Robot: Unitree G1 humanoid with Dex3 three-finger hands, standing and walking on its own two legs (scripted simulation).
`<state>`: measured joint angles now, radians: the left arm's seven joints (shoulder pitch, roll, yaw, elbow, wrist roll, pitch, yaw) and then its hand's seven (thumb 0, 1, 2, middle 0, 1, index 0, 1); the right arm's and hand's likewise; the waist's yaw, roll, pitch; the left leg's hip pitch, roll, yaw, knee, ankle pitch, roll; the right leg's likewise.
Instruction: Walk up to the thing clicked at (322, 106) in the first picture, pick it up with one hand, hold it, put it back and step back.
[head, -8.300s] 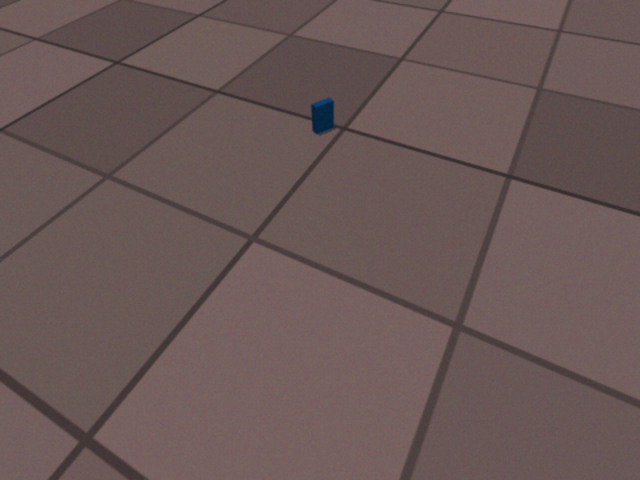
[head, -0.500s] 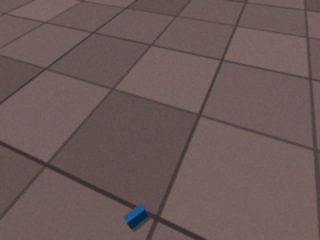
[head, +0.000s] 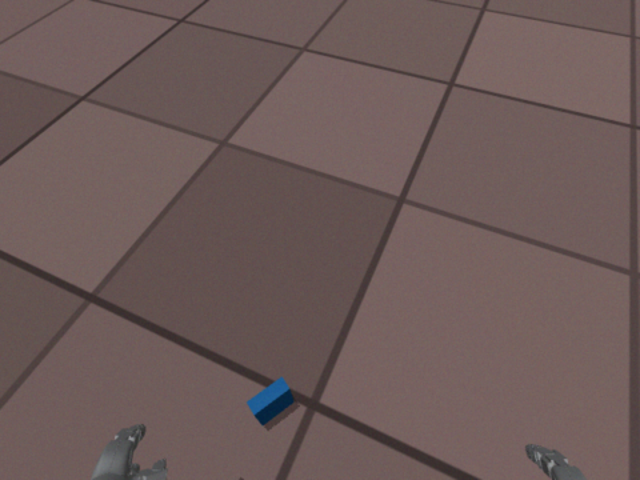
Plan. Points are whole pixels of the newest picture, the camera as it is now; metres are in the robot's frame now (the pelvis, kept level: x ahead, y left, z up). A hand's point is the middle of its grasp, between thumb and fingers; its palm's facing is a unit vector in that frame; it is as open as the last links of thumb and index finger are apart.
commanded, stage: go down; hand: left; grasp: from the side
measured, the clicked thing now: (271, 402) +0.34 +0.17 -0.70
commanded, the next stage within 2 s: none
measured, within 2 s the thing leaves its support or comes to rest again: neither
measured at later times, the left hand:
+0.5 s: hand (153, 469) +0.15 +0.28 -0.20, palm faces +0.05 -0.95 -0.32, open 16.8 cm
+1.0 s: hand (158, 427) +0.21 +0.32 -0.29, palm faces +0.09 -0.97 -0.24, open 17.4 cm
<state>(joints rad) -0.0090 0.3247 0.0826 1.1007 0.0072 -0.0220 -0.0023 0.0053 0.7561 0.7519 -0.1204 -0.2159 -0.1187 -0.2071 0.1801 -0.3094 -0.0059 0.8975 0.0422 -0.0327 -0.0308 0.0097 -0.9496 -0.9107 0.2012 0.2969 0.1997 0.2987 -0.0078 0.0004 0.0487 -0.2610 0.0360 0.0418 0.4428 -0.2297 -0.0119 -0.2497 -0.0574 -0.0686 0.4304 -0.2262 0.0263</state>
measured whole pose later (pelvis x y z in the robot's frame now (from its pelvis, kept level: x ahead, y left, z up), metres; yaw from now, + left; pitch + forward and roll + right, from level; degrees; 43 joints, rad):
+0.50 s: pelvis -0.01 +0.00 -0.07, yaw -1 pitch +15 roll -2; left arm 0.18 0.35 0.27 0.64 0.05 0.06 -0.11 -0.01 -0.46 0.13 -0.10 -0.20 -0.10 -0.19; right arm 0.22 -0.25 -0.05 0.61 0.01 -0.09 -0.03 0.01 -0.89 -0.89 0.20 0.30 0.20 0.30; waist -0.03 0.00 -0.09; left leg -0.83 0.07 0.01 1.06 -0.50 -0.01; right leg -0.81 -0.06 -0.06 1.01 -0.48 0.03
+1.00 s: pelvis -0.05 +0.00 -0.20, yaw -1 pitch +29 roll -3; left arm -0.07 0.50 0.48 0.73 -0.06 -0.22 -0.35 -0.01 -0.57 0.04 -0.11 -0.12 -0.10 -0.11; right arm 0.12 -0.29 -0.01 0.59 -0.01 -0.17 -0.03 0.01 -0.92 -0.90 0.20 0.30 0.20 0.30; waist -0.03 -0.01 -0.17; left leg -1.48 0.07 -0.04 1.63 -0.65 -0.02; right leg -1.45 -0.07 -0.06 1.59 -0.64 0.01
